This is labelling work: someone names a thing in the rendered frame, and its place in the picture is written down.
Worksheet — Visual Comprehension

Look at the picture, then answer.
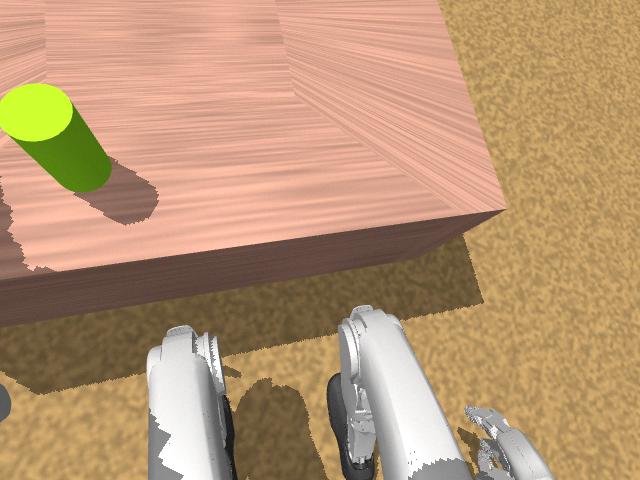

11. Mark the can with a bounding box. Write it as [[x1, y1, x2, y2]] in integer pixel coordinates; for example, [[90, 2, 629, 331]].
[[0, 83, 112, 193]]

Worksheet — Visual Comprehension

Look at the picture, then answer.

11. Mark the right robot foot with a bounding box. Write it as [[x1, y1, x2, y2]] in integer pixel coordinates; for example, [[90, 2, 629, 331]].
[[327, 372, 375, 480]]

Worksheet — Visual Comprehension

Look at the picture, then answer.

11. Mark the left robot foot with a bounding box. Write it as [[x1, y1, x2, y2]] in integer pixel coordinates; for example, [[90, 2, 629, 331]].
[[222, 395, 238, 480]]

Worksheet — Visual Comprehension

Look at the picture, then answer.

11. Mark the right robot hand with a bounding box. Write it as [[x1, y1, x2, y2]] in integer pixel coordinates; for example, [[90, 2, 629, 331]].
[[464, 406, 555, 480]]

